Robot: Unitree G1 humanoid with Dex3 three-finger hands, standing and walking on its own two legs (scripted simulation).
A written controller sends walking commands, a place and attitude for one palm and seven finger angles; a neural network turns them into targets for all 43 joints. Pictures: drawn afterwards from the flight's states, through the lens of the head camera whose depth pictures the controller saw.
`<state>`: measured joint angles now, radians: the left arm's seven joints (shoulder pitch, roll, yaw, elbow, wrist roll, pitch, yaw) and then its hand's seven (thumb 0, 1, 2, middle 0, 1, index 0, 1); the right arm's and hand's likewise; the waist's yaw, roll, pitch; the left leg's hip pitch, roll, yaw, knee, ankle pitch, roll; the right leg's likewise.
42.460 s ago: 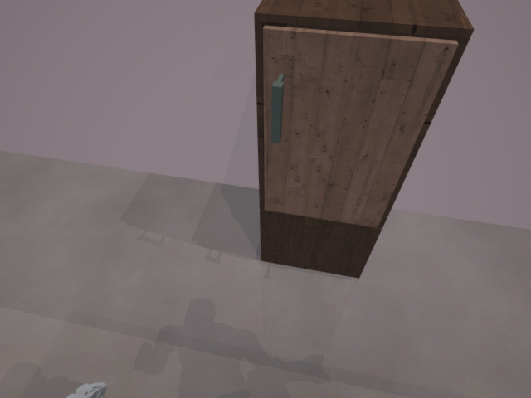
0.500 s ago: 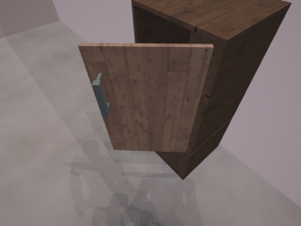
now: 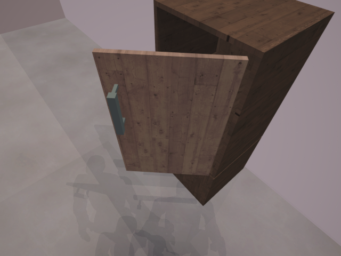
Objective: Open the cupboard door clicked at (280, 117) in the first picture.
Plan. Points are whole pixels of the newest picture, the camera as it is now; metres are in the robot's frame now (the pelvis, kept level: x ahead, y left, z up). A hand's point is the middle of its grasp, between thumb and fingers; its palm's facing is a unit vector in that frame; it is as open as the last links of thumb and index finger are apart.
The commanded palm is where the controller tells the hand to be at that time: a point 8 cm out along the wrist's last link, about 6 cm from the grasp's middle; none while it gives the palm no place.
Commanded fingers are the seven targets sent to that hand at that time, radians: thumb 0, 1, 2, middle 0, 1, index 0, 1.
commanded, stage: look again from close up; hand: left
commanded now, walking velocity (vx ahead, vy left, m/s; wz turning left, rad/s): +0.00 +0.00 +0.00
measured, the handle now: (118, 110) +0.49 +0.19 +0.04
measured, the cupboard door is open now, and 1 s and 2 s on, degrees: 46 46 46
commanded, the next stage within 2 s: raise the hand with hooked fingers in 0.48 s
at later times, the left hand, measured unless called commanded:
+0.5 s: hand out of the picture +0.02 +0.18 -0.17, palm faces +0.00 -0.97 -0.22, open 7.4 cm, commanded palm none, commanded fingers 0.00 0.90 0.90 -0.20 -0.30 -0.20 -0.30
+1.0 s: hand out of the picture +0.13 +0.19 -0.05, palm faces +0.07 -1.00 -0.01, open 8.6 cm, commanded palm +0.12 +0.24 -0.04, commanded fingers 0.00 0.39 0.68 -0.24 -0.63 -0.24 -0.63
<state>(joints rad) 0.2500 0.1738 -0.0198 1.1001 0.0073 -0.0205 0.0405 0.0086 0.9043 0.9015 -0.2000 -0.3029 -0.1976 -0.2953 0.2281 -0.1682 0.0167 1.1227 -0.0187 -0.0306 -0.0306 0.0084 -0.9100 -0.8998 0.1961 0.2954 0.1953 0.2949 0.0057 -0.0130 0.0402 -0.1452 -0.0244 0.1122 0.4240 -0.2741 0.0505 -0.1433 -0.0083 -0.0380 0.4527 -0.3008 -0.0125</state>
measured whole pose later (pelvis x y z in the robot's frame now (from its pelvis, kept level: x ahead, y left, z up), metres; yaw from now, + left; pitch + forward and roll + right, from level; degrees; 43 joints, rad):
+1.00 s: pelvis -0.06 -0.04 -0.08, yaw +3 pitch +12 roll +0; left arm 0.34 0.24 0.25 0.27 -0.34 -0.53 -0.44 0.01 0.60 0.78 -0.22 -0.49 -0.22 -0.49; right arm 0.13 -0.29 -0.06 0.52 0.04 -0.24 -0.04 0.01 -0.90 -0.90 0.20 0.30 0.20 0.30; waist 0.03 -0.02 -0.12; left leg -0.81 0.03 0.04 1.07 -0.45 0.00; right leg -0.78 0.00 -0.11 1.08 -0.51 -0.07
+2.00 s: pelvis -0.04 +0.01 -0.03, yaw +3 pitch +7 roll -3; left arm 0.02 0.40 0.38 0.32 -0.35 -0.23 -0.49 0.00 -0.47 0.32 -0.30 -1.18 -0.30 -1.18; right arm 0.24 -0.26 0.06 0.56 0.04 -0.23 -0.08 0.01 -0.90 -0.90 0.20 0.30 0.20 0.30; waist 0.02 0.03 -0.06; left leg -0.57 0.00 0.04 0.82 -0.38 0.06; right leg -0.50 0.00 -0.11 0.75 -0.38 -0.02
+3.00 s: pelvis -0.04 -0.02 -0.03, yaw +3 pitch +7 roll -1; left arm -0.20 0.46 0.43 0.57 -0.34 -0.23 -0.55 -0.01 -0.50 0.30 -0.30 -1.20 -0.30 -1.20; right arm 0.26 -0.29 0.05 0.61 0.05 -0.20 -0.11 0.01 -0.90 -0.90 0.20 0.30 0.20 0.30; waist 0.00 0.03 -0.05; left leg -0.54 0.01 0.03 0.76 -0.35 0.03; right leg -0.48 0.02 -0.11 0.71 -0.36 -0.04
